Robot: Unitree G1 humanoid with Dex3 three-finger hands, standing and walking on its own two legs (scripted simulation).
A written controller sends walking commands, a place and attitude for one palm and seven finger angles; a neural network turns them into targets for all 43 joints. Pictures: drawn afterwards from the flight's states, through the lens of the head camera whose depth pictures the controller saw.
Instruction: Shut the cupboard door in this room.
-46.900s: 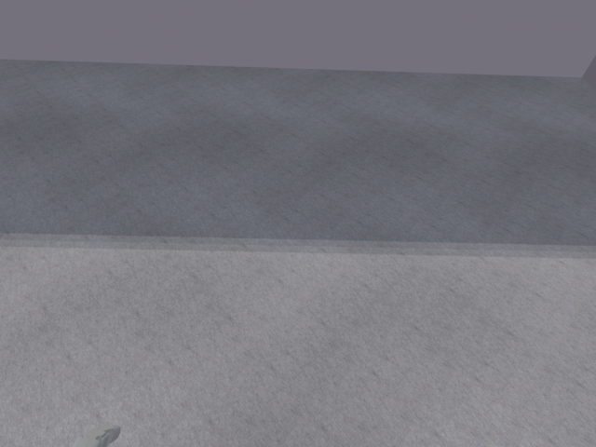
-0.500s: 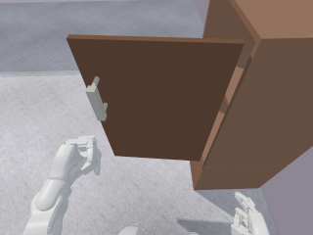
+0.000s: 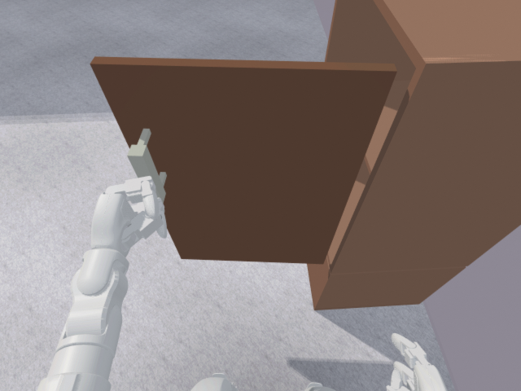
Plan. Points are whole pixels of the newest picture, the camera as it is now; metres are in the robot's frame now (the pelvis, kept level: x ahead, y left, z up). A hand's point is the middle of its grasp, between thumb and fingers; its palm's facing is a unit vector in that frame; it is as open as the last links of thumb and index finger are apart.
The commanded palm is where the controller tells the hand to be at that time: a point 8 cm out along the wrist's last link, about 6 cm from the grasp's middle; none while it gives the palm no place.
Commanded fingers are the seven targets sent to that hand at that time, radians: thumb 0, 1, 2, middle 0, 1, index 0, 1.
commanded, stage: bring the fist close to the handle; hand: left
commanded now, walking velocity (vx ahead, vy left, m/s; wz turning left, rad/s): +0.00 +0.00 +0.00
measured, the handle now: (151, 167) +0.45 +0.21 +0.07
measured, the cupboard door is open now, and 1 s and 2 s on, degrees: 84 82 66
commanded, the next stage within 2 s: push the door shut along its arc in 0.56 s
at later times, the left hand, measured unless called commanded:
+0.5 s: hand (158, 212) +0.36 +0.18 +0.07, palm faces +0.01 -1.00 -0.03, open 3.1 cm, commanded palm +0.34 +0.23 +0.07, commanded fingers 0.00 0.90 0.90 -1.30 -1.50 -1.30 -1.50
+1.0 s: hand (160, 195) +0.39 +0.18 +0.08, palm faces -0.08 -1.00 -0.04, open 3.2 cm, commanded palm +0.38 +0.22 +0.07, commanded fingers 0.00 0.90 0.90 -1.30 -1.50 -1.30 -1.50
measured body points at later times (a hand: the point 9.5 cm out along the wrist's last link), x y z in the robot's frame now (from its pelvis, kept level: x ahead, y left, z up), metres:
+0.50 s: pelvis +0.00 +0.00 +0.01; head +0.05 -0.02 +0.45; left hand +0.35 +0.23 +0.07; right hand +0.12 -0.26 -0.10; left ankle +0.02 +0.11 -0.69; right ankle +0.00 -0.10 -0.69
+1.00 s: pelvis -0.01 +0.01 +0.00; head +0.05 +0.01 +0.44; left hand +0.39 +0.23 +0.08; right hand +0.11 -0.25 -0.11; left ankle +0.02 +0.11 -0.69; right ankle +0.00 -0.10 -0.69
